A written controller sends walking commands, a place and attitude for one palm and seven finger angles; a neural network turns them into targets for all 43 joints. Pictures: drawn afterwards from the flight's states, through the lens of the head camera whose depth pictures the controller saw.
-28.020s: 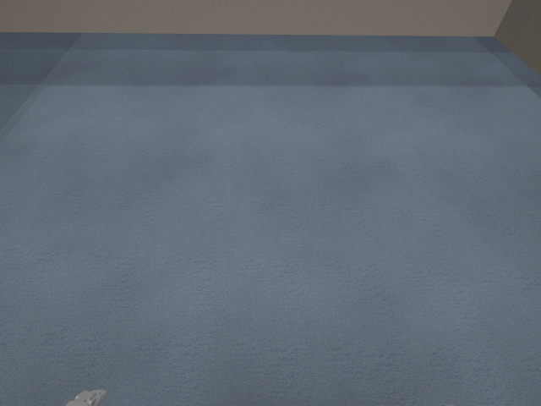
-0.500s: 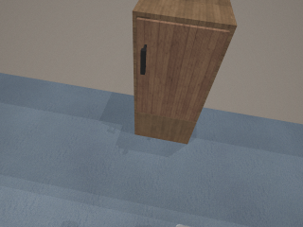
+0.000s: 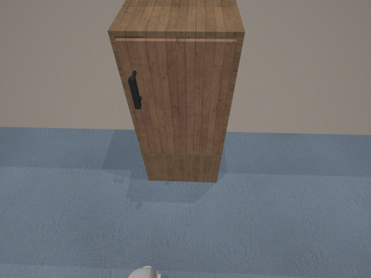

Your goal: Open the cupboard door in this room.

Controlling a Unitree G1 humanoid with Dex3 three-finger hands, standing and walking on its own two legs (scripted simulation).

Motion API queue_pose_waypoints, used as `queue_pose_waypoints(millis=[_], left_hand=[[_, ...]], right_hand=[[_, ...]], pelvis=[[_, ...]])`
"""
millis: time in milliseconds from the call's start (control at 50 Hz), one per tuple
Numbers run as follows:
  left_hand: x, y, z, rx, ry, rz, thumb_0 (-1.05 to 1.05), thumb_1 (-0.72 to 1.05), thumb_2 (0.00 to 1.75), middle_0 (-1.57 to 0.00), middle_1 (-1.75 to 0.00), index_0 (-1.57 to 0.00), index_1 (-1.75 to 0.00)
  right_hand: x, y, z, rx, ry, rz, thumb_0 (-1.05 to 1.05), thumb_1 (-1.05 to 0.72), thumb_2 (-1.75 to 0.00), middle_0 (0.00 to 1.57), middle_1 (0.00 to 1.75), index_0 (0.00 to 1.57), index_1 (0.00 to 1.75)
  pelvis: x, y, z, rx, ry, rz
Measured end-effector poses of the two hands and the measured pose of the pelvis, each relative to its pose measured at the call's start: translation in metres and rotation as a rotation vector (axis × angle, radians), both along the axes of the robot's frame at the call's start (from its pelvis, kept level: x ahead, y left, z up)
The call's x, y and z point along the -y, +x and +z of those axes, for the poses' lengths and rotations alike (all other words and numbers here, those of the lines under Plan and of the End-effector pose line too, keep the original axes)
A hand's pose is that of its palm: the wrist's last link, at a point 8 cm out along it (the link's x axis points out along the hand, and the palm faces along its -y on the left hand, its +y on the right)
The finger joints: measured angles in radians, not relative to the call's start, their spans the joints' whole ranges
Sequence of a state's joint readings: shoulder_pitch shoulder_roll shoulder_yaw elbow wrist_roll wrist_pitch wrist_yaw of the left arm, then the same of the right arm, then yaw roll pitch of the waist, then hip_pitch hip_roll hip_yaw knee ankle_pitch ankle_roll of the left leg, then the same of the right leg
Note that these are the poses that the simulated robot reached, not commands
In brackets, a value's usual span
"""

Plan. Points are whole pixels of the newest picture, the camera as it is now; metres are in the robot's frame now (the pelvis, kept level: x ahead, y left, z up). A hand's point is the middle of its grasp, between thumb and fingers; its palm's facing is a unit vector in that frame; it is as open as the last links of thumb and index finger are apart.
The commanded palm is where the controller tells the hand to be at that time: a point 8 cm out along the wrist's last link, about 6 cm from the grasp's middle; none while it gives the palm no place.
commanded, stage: take the last steps up to it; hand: left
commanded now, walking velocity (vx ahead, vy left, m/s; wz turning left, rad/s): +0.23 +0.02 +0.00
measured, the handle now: (136, 90) +0.71 +0.22 -0.03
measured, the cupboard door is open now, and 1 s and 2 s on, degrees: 0 0 0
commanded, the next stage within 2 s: come to a stop and stand still in 0.24 s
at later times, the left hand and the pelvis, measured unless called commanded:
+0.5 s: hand (116, 247) +0.22 +0.20 -0.17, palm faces +0.01 -0.97 -0.25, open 7.3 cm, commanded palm none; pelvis +0.15 +0.01 -0.01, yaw -1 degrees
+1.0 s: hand (96, 267) +0.18 +0.25 -0.18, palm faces +0.08 -0.98 -0.21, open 7.4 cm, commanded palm none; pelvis +0.13 +0.05 +0.00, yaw +1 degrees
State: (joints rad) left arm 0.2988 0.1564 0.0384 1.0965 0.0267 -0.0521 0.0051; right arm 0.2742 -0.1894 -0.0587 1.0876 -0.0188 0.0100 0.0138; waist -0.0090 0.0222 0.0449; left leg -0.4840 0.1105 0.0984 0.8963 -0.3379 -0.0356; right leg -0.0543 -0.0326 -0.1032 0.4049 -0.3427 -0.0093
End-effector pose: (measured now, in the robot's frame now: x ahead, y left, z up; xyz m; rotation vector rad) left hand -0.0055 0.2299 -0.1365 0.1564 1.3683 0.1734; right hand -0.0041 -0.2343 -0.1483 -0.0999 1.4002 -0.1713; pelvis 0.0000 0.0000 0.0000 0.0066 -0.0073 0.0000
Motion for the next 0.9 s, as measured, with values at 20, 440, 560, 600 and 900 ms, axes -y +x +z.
queue_pose_waypoints(millis=[20,440,560,600,900], left_hand=[[-0.001,-0.004,-0.002,-0.026,-0.007,0.007,0.00,0.93,0.90,-0.20,-0.30,-0.20,-0.30],[-0.030,0.188,-0.001,0.085,0.008,-0.033,0.01,0.94,0.90,-0.20,-0.30,-0.19,-0.30],[-0.009,0.238,0.000,0.138,0.041,-0.073,0.00,0.93,0.90,-0.20,-0.30,-0.19,-0.30],[-0.003,0.246,0.002,0.141,0.036,-0.071,0.00,0.92,0.90,-0.20,-0.30,-0.19,-0.30],[-0.050,0.203,-0.020,0.105,0.006,0.004,0.00,0.91,0.90,-0.20,-0.30,-0.20,-0.30]], right_hand=[[-0.002,0.014,0.001,0.019,0.000,0.008,0.01,-0.92,-0.90,0.20,0.30,0.19,0.30],[-0.039,0.147,0.001,0.053,-0.009,0.008,0.00,-0.93,-0.90,0.20,0.30,0.20,0.30],[-0.029,0.160,-0.020,-0.019,0.047,-0.038,0.01,-0.92,-0.90,0.20,0.30,0.20,0.30],[-0.025,0.167,-0.019,-0.033,0.045,-0.035,0.01,-0.92,-0.90,0.20,0.30,0.20,0.30],[-0.023,0.219,0.008,0.150,-0.102,0.077,0.01,-0.91,-0.90,0.20,0.30,0.20,0.30]], pelvis=[[-0.002,0.006,0.000,-0.001,-0.002,0.001],[-0.025,0.137,-0.001,-0.003,0.022,-0.021],[-0.005,0.164,-0.010,0.011,0.026,-0.010],[-0.003,0.166,-0.008,0.005,0.026,-0.003],[-0.039,0.138,-0.013,-0.002,-0.004,0.013]])
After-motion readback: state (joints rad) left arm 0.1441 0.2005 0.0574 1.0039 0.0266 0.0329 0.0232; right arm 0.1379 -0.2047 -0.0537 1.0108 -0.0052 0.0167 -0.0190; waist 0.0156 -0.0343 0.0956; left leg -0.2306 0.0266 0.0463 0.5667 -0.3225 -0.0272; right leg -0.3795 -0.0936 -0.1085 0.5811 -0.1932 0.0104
